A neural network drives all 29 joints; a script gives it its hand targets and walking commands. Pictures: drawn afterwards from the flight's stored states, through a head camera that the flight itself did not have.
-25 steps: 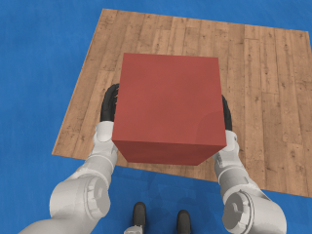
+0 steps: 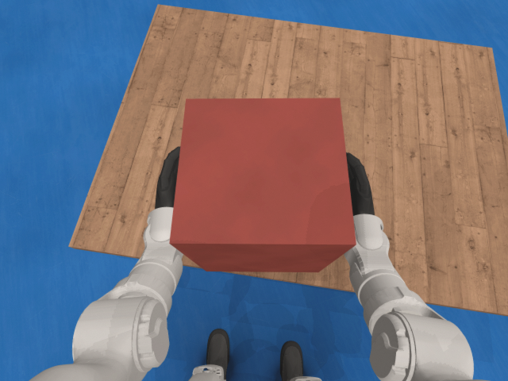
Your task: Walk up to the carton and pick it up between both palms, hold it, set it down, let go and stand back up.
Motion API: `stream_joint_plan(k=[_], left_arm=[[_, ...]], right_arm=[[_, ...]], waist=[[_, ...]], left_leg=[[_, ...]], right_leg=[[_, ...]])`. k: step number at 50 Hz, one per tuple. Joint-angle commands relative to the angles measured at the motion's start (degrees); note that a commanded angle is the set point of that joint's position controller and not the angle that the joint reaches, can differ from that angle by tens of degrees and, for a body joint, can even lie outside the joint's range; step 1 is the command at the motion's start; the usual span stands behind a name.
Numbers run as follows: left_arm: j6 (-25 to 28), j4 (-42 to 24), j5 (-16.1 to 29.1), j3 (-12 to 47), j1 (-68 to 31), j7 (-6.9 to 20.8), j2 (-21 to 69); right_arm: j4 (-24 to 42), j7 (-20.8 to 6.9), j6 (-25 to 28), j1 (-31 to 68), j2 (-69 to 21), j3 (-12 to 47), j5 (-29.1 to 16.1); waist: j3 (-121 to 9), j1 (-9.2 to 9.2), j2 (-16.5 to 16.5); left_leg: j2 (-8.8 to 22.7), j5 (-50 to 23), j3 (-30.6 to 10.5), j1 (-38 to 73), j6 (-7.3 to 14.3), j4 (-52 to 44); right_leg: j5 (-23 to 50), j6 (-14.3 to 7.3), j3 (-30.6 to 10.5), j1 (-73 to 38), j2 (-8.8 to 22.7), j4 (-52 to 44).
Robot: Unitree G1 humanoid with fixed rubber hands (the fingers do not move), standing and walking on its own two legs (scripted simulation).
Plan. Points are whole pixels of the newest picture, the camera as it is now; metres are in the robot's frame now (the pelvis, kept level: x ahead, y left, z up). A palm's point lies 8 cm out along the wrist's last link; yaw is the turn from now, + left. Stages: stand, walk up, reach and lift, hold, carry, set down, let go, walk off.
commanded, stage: set down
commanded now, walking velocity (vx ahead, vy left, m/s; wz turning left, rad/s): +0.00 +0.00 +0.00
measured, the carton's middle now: (262, 198) +0.40 +0.02 -0.06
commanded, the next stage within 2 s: none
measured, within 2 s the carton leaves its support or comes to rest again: rests again in 0.06 s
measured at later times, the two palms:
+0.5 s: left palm (102, 137) +0.42 +0.23 +0.07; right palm (433, 145) +0.43 -0.19 +0.08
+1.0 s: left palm (101, 182) +0.37 +0.23 +0.05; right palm (429, 192) +0.38 -0.18 +0.06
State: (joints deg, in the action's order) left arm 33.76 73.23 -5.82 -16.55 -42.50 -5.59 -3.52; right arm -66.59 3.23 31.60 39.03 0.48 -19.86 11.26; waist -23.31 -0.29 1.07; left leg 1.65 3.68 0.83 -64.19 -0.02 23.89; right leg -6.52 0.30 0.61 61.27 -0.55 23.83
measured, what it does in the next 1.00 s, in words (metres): stands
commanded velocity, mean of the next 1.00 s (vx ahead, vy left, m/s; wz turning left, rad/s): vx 0.00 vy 0.00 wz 0.00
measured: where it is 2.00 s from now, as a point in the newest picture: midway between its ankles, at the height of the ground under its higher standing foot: outside the picture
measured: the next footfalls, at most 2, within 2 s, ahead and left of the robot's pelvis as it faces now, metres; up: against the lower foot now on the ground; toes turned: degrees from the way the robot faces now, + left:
none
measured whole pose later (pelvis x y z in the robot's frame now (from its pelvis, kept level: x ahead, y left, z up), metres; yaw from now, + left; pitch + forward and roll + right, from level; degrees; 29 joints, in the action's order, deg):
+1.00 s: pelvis +0.00 +0.00 +0.04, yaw +0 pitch +15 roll -1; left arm 13.8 57.8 8.2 -7.7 -32.6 2.2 -13.6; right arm -52.3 5.5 11.5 30.3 10.9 1.3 -15.8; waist -8.5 -0.8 1.2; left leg 2.4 5.2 1.3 -28.2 -0.5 18.2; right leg -5.3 -0.1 -0.4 23.4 -1.5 13.5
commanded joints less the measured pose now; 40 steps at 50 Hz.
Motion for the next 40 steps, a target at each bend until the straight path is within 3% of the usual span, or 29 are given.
stream_joint_plan(k=[1,6,10,11,12,15,19,25,32,40], left_arm=[[-0.77,-17.36,0.81,1.0,-25.18,1.32,-10.08],[-6.25,-14.6,8.09,3.57,-29.63,1.73,-14.72],[-10.44,-7.41,13.74,9.08,-29.17,2.72,-15.85],[-11.32,-5.61,14.62,10.1,-28.52,3.11,-15.79],[-12.04,-4.08,15.71,11.31,-27.71,3.54,-15.88],[-13.09,-3.93,17.84,12.62,-28.04,4.65,-17.05],[-13.2,-6.36,21.65,15.19,-32.43,4.67,-20.18],[-14.0,-11.57,26.63,18.24,-37.31,4.18,-24.33],[-19.02,-16.59,24.76,15.65,-34.77,4.99,-26.17],[-22.5,-17.76,16.07,9.13,-17.24,8.29,-20.75]], right_arm=[[13.18,0.66,1.1,27.68,9.26,5.02,-6.94],[13.34,2.31,-5.63,30.35,13.66,8.09,-12.36],[5.57,1.73,-11.02,30.95,17.57,13.0,-19.5],[3.8,1.32,-12.01,30.19,18.09,13.91,-21.06],[2.93,1.05,-12.84,30.04,18.91,15.46,-22.49],[3.49,0.56,-13.9,31.6,20.96,18.36,-26.45],[7.49,-0.54,-15.51,35.78,23.21,20.26,-28.2],[11.3,-1.68,-18.01,40.05,25.62,21.73,-30.34],[13.79,-0.59,-20.91,38.06,27.36,23.67,-33.03],[16.03,2.31,-21.76,21.63,22.33,22.34,-31.04]], waist=[[-57.61,-2.06,-0.9],[-52.54,-1.67,-2.45],[-37.77,-1.22,-4.11],[-33.71,-1.51,-5.19],[-30.7,-1.65,-4.37],[-27.62,-1.35,-3.09],[-28.85,-1.3,-2.1],[-34.0,-1.65,-3.16],[-38.82,-1.76,-3.1],[-21.04,-0.39,-0.41]], left_leg=[[-5.28,-24.52,4.3,35.47,-2.12,3.93],[-4.5,-21.35,4.04,42.9,-3.17,3.87],[-2.88,-19.51,2.55,51.03,-4.78,3.82],[-2.58,-17.11,2.34,51.75,-5.22,3.04],[-2.25,-17.83,2.12,52.97,-5.23,3.18],[-1.77,-19.96,1.74,54.57,-4.98,3.02],[-1.51,-17.71,1.61,56.44,-4.99,2.13],[-1.51,-14.17,1.81,56.11,-4.54,1.88],[-2.19,-21.78,2.08,58.27,-4.15,3.77],[-3.19,-22.7,2.18,58.47,-3.21,0.03]], right_leg=[[33.73,4.09,0.23,-33.22,-5.15,7.3],[25.59,3.33,1.3,-32.88,-4.77,2.68],[15.64,1.56,1.75,-27.49,-4.33,-2.84],[10.35,0.95,2.03,-25.8,-3.95,-4.32],[8.71,0.91,2.08,-24.88,-3.85,-5.4],[8.84,1.24,2.05,-25.25,-3.68,-6.76],[7.32,1.84,2.36,-26.51,-3.38,-7.52],[7.13,2.72,2.35,-27.9,-2.92,-5.98],[18.38,3.43,1.66,-35.31,-3.24,-4.48],[21.19,1.89,0.5,-45.7,-2.46,-8.1]])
